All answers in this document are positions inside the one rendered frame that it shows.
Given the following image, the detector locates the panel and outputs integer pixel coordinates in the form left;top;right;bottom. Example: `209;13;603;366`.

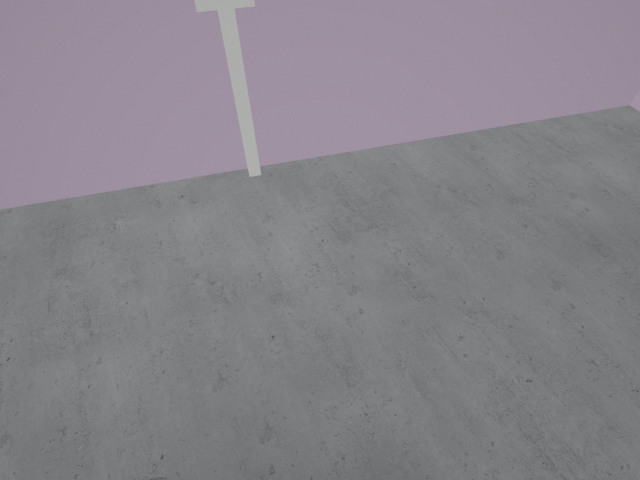
194;0;261;177

